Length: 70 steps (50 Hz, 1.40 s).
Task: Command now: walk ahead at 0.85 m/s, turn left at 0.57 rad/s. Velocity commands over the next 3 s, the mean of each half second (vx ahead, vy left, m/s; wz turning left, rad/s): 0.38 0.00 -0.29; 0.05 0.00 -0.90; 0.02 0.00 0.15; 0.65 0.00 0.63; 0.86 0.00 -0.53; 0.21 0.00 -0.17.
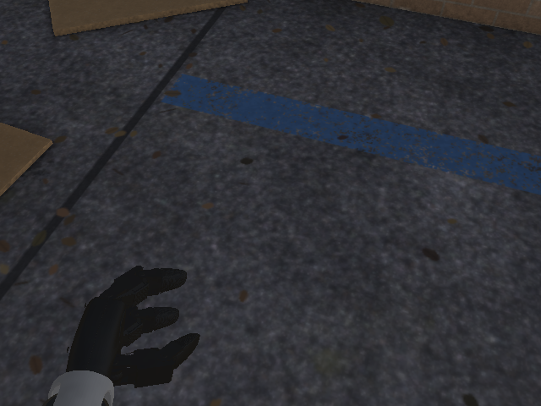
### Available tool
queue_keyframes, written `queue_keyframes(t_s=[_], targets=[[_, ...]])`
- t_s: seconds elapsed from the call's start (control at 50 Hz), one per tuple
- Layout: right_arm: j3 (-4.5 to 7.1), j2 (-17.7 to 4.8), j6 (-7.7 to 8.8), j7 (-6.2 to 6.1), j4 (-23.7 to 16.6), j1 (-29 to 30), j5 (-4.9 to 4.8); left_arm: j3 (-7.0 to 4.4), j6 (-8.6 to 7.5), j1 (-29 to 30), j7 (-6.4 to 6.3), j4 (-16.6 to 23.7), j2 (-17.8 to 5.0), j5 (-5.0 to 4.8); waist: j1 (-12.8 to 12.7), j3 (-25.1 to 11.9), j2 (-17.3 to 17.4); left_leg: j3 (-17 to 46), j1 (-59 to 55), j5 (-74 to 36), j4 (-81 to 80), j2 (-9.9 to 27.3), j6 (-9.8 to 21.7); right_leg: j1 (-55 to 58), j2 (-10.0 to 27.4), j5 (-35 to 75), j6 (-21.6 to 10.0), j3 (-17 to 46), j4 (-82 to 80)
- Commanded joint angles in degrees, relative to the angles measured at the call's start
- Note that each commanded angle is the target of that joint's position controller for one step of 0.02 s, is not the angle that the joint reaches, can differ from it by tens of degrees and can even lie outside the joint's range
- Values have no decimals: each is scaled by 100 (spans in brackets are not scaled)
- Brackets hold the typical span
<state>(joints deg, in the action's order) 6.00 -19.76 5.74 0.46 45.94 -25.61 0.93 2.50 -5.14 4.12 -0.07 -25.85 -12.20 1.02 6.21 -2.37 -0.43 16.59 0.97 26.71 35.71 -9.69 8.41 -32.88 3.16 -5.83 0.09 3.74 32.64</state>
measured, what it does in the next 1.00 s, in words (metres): walks ahead, turning right: left foot, then right foot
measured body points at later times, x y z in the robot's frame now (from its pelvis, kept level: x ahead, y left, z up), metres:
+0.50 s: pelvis +0.27 -0.06 +0.01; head +0.31 -0.05 +0.46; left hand +0.36 +0.22 -0.12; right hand +0.44 -0.30 -0.07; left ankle +0.38 +0.04 -0.71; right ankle +0.19 -0.16 -0.63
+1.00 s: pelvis +0.28 -0.11 +0.02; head +0.29 -0.15 +0.47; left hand +0.57 +0.03 -0.05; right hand +0.23 -0.41 -0.09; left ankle +0.41 +0.00 -0.66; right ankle +0.28 -0.19 -0.71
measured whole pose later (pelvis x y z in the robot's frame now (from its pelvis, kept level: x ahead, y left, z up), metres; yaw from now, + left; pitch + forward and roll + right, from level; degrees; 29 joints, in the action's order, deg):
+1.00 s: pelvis +0.28 -0.11 +0.02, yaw -39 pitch +2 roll +2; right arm 2.7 -17.2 -2.5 -0.8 38.9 -10.9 1.7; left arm -4.3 4.1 -13.9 0.3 -33.8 -17.9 0.9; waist -1.2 1.4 0.8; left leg 4.1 31.7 19.4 54.8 -0.6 -2.8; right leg -20.1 -7.8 -10.0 -4.5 10.6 29.1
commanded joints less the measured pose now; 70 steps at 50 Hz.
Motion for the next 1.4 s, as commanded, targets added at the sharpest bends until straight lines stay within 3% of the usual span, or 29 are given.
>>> queue_keyframes(t_s=[0.02, 0.04, 0.08, 0.12, 0.14, 0.22, 0.26, 0.32, 0.34, 0.36, 0.38, 0.4, 0.44, 0.48, 0.66, 0.7, 0.72, 0.74, 0.76, 0.8, 0.84, 0.9, 1.04, 1.14, 1.18, 1.2, 1.22, 1.3, 1.4], targets=[[-216, 634, 182, 1, -822, 900, 68, -726, -102, -3592, -227, -859, -1545, 421, -1611, -1403, -1310, -451, 3752, 346, 4525, -2, -331, 5652, 1594, 1615, -454, 1867, 212], [-228, 356, 160, -28, -895, -137, -149, -795, -124, -2961, -98, -896, -1671, 377, -882, -2151, -2061, -585, 4347, 51, 5372, -145, -417, 5626, 2212, 2091, -1415, 4320, -755], [-248, 121, 2, -37, -896, 884, 101, -597, -154, -1992, 5, -837, -631, 137, -836, -881, -385, -826, 4380, -664, 5203, 451, -573, 3950, 1654, 2246, -1621, 3014, -1036], [-271, 116, -81, 54, -1214, 1657, 281, -526, -203, -2434, 3, -1375, -493, -27, -851, -286, 195, -961, 4334, -384, 4242, 743, -657, 3243, 1076, 3175, -1305, 1880, -1194], [-304, 142, -129, 88, -1349, 1595, 287, -536, -222, -2677, 5, -1622, -591, -73, -714, -130, -317, -1015, 4414, -219, 3760, 807, -729, 3178, 1094, 3974, -1333, 1771, -1158], [-592, 433, -139, 168, -1534, 1849, 148, -664, -69, -2287, -48, -1774, -1041, -11, -403, -124, -515, -1541, 2504, -1501, 670, 704, -839, 1705, 139, 4102, -841, 702, -1430], [-581, 305, -196, 121, -1459, 1864, 33, -757, 18, -2508, 27, -1861, -1259, -86, -423, -250, -760, -1576, 1397, -2644, 113, 440, -781, 1374, 15, 3356, -642, 782, -1388], [-469, -52, -179, -94, -1317, 1504, 182, -798, 94, -2704, 56, -1780, -1182, -232, -249, -258, -266, -1359, 325, -3538, -654, 707, -583, 1188, -265, 2567, -274, 966, -267], [-422, -266, -112, -174, -1313, 1232, 270, -807, 84, -2836, 68, -1666, -1107, -257, -184, -477, 134, -903, -357, -4979, -588, 1413, -433, 773, -547, 1260, -150, 867, 680], [-382, -564, -106, -219, -1408, 776, 332, -762, 118, -3249, 17, -1452, -813, -313, -220, -1327, 1169, 308, -1231, -7779, -218, 3201, -4, 309, -928, -2300, -68, 345, 2345], [-384, -302, -177, -157, -1376, 625, 116, -781, 255, -3862, -125, -1468, -967, -371, -339, -2262, 1544, 982, -1500, -8922, -128, 4090, 623, 230, -965, -3735, -88, 20, 3650], [-424, 7, -227, -162, -1439, 914, -17, -835, 397, -3804, -160, -1613, -1151, -163, -409, -1983, 857, 719, -1087, -8102, -329, 3692, 694, 3, -732, -3288, -27, -48, 4072], [-509, 375, -266, -250, -1481, 1556, -19, -842, 578, -3285, -92, -1506, -987, 22, -647, -1054, 696, -26, -118, -6058, -930, 3051, 539, -275, -427, -2581, 160, -173, 4127], [-468, 296, -312, -334, -1395, 1748, 2, -848, 758, -3127, 2, -1406, -860, 57, -848, -493, 835, -687, 836, -5527, -1361, 2809, 473, 32, -322, -2276, 318, -241, 4022], [-162, -214, -428, -237, -1186, 1845, 133, -766, 986, -2050, 256, -733, -787, -54, -881, -310, 1047, -2125, 1986, -1925, -1294, 2825, -194, 1734, -170, -1288, -97, -821, 1105], [-102, -206, -575, -198, -1076, 1458, 134, -852, 878, -2395, 230, -831, -1008, 27, -978, -226, 81, -2572, 2527, -476, -9, 2461, -723, 2581, -358, -1125, -298, -521, 54], [-162, 109, -722, -132, -1100, 1118, 152, -940, 802, -2434, 143, -734, -1567, 53, -877, 244, -1770, -3079, 3588, 939, 1742, 1759, -1170, 2515, 787, -584, -631, 1406, -1058], [-232, 135, -836, -182, -1528, 1529, 195, -1074, 779, -2240, 69, -316, -2235, 14, -945, 284, -1997, -2112, 4481, 1416, 2654, 1069, -1355, 2118, 1826, 271, -1394, 3446, -1669], [-215, 27, -837, -188, -1544, 1713, 139, -1064, 822, -2614, 31, -469, -2051, 55, -1037, 123, -1191, -1529, 4542, 1011, 3247, 1231, -1296, 2444, 1604, 1231, -1667, 2874, -1330], [-219, -149, -705, -241, -1442, 1812, 88, -1046, 936, -1736, -72, -345, -1864, 68, -779, 277, -1180, -1284, 4282, -269, 2942, 1323, -1219, 1800, 874, -1249, -1375, 2313, -1724], [-137, -319, -701, -184, -1135, 1489, 134, -911, 945, -1308, -40, -263, -1493, 2, -591, 53, -999, -1450, 3657, -855, 2959, 1217, -1214, 1584, 355, -420, -1097, 1680, -1425], [-202, -137, -756, -109, -1116, 1553, 110, -945, 873, -1711, 9, -396, -1497, -34, -721, -133, -381, -1346, 3621, -820, 2547, 1082, -1194, 1985, 318, -68, -1125, 1908, -1260], [-278, -162, -693, -164, -1073, 1709, 18, -958, 829, -1942, 39, -524, -1502, 44, -910, -231, -656, -1149, 3175, -603, 1257, 808, -984, 2342, 328, 79, -1260, 2639, -1123], [-343, -31, -679, -178, -872, 1274, -93, -717, 818, -1691, 50, -695, -1089, 51, -710, -330, -661, -1528, 1446, -770, -29, 857, -729, 1756, 298, 859, -1029, 2357, -974], [-462, 191, -622, -171, -826, 1363, 16, -504, 769, -1852, -43, -868, -668, 38, -701, -219, -144, -943, 353, -1630, -1591, 1173, -541, 1225, 24, -357, -572, 1948, -868], [-426, -214, -572, -178, -964, 1575, 107, -491, 732, -2251, -72, -916, -600, 100, -963, -222, 918, 464, 310, -1912, -2075, 2208, -339, 1093, -492, -1508, -317, 1191, 72], [-348, -538, -585, -126, -990, 1739, 80, -602, 761, -2032, -100, -860, -1023, 51, -978, 167, 1119, 1117, 1307, -2339, -2140, 2642, 224, 1272, -898, -1782, -209, 438, -139], [-77, -857, -672, -19, -807, 1201, -67, -656, 686, -1443, -95, -795, -1124, 22, -560, 324, 1160, 1036, 873, -2709, -1714, 1958, 193, 884, -994, -1814, -37, 7, 713], [86, -726, -756, -2, -796, 1094, -67, -571, 690, -1293, -166, -720, -858, -38, -529, -54, 803, 1173, 373, -3053, -1532, 1637, 296, 360, -897, -2103, 227, 121, 1486]])
Next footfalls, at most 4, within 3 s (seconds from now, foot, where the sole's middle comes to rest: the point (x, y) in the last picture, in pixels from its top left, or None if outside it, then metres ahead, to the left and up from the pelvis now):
0.34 left None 0.42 0.03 -0.75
0.72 right None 0.31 -0.21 -0.75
1.18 left None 0.42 -0.07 -0.75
1.54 right None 0.28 -0.22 -0.75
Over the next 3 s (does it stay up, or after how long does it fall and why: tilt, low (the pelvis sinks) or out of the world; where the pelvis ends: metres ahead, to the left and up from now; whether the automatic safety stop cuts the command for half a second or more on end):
stays up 1.09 -0.27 0.02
